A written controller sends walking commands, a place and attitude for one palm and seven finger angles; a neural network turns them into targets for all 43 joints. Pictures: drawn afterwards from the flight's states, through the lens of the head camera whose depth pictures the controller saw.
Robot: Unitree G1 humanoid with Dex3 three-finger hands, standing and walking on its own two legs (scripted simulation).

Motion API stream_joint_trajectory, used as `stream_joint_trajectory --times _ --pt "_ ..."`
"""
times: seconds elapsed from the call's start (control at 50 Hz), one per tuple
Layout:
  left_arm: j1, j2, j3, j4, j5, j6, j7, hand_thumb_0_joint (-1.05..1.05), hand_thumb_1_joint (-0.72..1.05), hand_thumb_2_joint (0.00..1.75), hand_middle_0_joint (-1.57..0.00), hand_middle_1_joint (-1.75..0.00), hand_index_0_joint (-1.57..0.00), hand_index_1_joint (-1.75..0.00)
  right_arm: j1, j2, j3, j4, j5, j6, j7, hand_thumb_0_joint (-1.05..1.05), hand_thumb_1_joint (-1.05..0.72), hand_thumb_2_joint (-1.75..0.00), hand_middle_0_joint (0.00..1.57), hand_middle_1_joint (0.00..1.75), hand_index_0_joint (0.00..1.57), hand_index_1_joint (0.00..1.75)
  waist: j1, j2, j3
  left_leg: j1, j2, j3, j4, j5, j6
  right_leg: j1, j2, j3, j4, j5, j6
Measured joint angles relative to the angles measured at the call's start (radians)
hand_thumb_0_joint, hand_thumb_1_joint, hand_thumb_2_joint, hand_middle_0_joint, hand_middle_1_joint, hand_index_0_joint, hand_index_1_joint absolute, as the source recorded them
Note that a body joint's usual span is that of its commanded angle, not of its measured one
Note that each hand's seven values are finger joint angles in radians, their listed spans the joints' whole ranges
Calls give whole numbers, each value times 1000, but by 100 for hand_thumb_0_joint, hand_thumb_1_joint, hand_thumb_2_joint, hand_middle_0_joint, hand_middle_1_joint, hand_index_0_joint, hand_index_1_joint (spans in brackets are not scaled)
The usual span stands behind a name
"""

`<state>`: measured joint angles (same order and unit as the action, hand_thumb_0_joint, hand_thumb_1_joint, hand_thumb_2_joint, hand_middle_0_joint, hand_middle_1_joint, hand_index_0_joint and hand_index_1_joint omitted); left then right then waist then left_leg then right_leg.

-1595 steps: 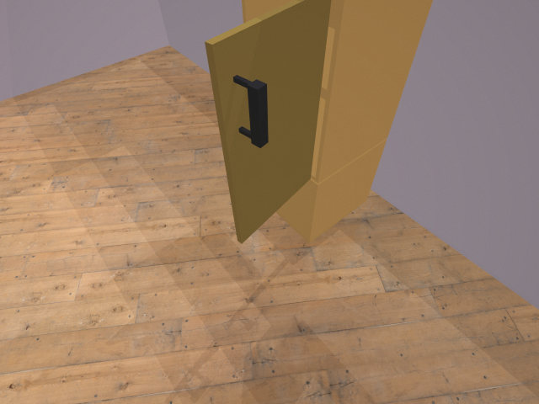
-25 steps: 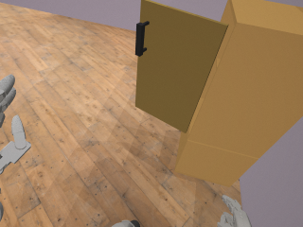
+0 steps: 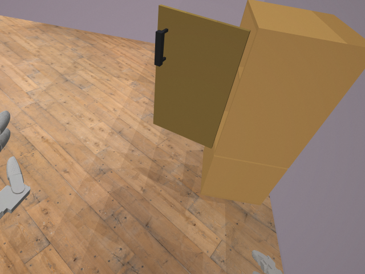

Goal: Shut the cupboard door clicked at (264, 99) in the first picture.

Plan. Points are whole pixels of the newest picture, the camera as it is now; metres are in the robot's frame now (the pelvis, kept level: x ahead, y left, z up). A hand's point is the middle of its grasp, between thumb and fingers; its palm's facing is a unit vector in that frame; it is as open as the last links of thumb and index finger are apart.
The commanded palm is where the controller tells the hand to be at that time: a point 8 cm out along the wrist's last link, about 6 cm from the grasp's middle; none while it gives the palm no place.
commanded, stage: stop stepping back and stand still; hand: left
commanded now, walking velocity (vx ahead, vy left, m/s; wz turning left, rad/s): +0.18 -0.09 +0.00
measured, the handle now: (162, 47) +0.91 +0.09 +0.10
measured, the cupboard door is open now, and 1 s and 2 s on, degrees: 72 72 72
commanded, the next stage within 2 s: let the arm hang, fingers relaxed in 0.98 s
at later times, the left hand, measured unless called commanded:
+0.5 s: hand out of the picture +0.20 +0.30 +0.17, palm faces +0.46 -0.77 -0.45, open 7.4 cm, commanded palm +0.12 +0.34 +0.17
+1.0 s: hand (5, 184) +0.22 +0.29 +0.16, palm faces +0.45 -0.77 -0.46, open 7.4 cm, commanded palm +0.15 +0.33 +0.17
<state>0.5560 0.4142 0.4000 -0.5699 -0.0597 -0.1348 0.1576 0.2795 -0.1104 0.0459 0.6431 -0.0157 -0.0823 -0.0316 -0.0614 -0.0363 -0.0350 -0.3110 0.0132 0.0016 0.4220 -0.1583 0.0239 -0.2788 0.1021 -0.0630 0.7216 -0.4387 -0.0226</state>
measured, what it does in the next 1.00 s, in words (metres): steps on the spot: right foot, then left foot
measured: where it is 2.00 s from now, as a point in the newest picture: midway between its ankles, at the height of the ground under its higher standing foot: outside the picture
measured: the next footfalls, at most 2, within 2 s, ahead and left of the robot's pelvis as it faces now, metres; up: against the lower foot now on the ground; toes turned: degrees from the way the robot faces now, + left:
right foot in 0.12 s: +0.02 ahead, -0.08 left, +0.00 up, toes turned +0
left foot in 0.32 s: +0.09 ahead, +0.15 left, +0.00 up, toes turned +9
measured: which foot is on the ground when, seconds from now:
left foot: down 0.00-0.12, up 0.14-0.30, down 0.32-1.00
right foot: up 0.00-0.10, down 0.12-1.00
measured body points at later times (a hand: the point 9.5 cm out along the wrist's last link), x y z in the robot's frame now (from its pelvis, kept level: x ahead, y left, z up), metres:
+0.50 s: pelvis +0.00 +0.03 -0.02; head +0.00 +0.05 +0.43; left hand +0.17 +0.34 +0.20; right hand +0.15 -0.20 -0.10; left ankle +0.05 +0.14 -0.75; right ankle -0.03 -0.08 -0.74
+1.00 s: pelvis +0.03 +0.02 -0.01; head +0.02 +0.03 +0.44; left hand +0.19 +0.33 +0.18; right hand +0.20 -0.22 -0.09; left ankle +0.05 +0.14 -0.75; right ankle -0.02 -0.08 -0.75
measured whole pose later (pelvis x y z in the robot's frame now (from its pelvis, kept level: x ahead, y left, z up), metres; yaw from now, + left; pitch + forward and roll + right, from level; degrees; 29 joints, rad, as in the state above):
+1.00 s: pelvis +0.03 +0.02 -0.01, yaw +3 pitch +0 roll -1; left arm 0.57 0.44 0.42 -0.50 -0.06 -0.18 0.17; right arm 0.20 -0.21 0.00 0.59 0.03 -0.03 -0.08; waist -0.04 0.00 -0.03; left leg -0.31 0.06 0.08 0.55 -0.24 0.00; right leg -0.15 0.03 -0.06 0.48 -0.34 -0.03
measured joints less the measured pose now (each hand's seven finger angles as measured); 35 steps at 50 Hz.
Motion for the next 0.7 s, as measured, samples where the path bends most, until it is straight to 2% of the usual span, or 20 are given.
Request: stream_joint_trajectory --times 0.06,0.1,0.12,0.14,0.16,0.2,0.24,0.32,0.34,0.38,0.44,0.52,0.56,0.62,0.7 --pt "111 64 -3 -66 -6 -14 -12 2 89 90 -21 -30 -21 -30 18 -2 5 -28 -5 24 -7 1 -90 -89 21 30 21 30 8 17 -25 -2 -2 6 -65 11 -22 116 15 -52 -219 -6 -20" --pt "128 120 30 -66 -10 -10 -12 1 89 90 -21 -30 -21 -30 11 -12 0 -43 -6 45 -18 1 -90 -89 21 30 21 30 23 1 -38 -56 -32 37 -14 -29 -37 182 -12 -28 -329 -16 -58" --pt "115 134 45 -49 -11 -9 -12 1 89 90 -21 -30 -22 -30 -3 -25 -6 -42 -7 54 -22 1 -90 -89 21 30 21 30 37 4 -37 -103 -36 58 55 -72 -47 184 -25 -9 -361 25 -81" --pt "87 132 48 -21 -15 -6 -11 1 89 90 -21 -30 -22 -30 -22 -44 -15 -28 -7 62 -25 1 -90 -89 21 30 21 30 50 26 -22 -138 -25 59 140 -96 -53 170 -25 -14 -350 123 -86" --pt "57 124 46 12 -17 -5 -7 1 89 90 -22 -30 -22 -30 -34 -60 -24 -8 -1 69 -27 1 -90 -89 21 30 21 30 56 47 -11 -162 -17 48 231 -123 -54 162 -22 -20 -315 153 -80" --pt "11 93 37 79 -15 -2 3 1 89 90 -22 -30 -22 -30 -26 -81 -39 23 14 79 -29 1 -90 -89 21 30 21 30 57 60 -15 -186 -6 33 369 -170 -47 164 -27 -28 -264 118 -60" --pt "-22 46 26 124 -10 9 15 1 89 90 -21 -30 -22 -30 -2 -96 -46 39 23 85 -37 1 -90 -89 21 30 21 30 59 50 -27 -172 17 39 409 -190 -39 174 -42 -33 -233 74 -45" --pt "-63 -38 -21 110 6 12 33 1 89 90 -21 -30 -21 -30 40 -129 -53 45 22 66 -59 2 -90 -89 21 30 21 30 47 28 -24 -59 63 64 263 -145 -21 189 -77 -67 -158 5 -19" --pt "-68 -44 -27 90 8 7 33 1 89 90 -21 -30 -21 -30 38 -131 -58 48 22 58 -64 2 -90 -89 21 30 20 30 42 14 -12 -47 55 71 244 -105 -14 183 -94 -73 -121 -20 -10" --pt "-66 -41 -17 57 6 -8 31 2 89 90 -21 -30 -21 -30 11 -121 -62 45 20 48 -69 2 -90 -90 20 30 20 29 45 -19 18 -42 33 96 258 -107 -2 152 -119 -36 -45 -36 -2" --pt "-63 4 19 39 6 -34 20 2 89 90 -21 -30 -21 -30 -31 -87 -60 28 8 14 -59 2 -90 -90 20 30 20 29 29 -23 50 -31 24 99 214 -95 4 84 -98 27 25 -44 6" --pt "-21 69 79 22 1 -68 14 2 89 90 -21 -30 -21 -30 -59 -46 -30 -11 14 -11 -33 2 -90 -90 20 30 20 29 25 0 62 -22 33 94 134 -47 -6 68 -90 26 -151 61 17" --pt "13 78 89 29 -3 -73 9 1 89 90 -21 -30 -21 -30 -62 -36 -17 -28 19 -14 -25 1 -90 -90 20 30 20 29 25 22 58 -23 39 88 117 -40 -13 78 -83 16 -206 141 9" --pt "50 57 68 56 -7 -60 3 1 89 90 -21 -30 -21 -30 -60 -36 -9 -31 27 -3 -20 1 -90 -89 21 30 21 30 38 59 39 -29 52 80 104 -40 -21 86 -68 10 -243 143 -5" --pt "54 1 8 97 -6 -23 5 1 89 90 -21 -30 -22 -30 -59 -54 -14 -11 33 19 -30 1 -90 -89 21 30 21 30 61 73 25 -28 57 79 120 -61 -27 93 -63 10 -240 124 -11"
